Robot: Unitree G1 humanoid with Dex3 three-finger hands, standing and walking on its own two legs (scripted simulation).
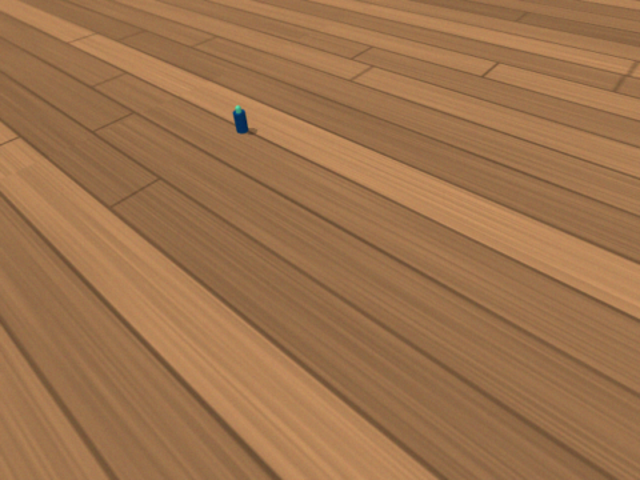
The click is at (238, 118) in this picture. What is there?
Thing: necked bottle
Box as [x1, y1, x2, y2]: [233, 105, 247, 133]
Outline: 237,105 233,111 233,115 237,132 242,133 247,131 244,110
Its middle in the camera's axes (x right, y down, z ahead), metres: -0.48 -0.69 +2.27
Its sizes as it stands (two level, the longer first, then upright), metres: 0.070 0.070 0.161
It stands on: the floor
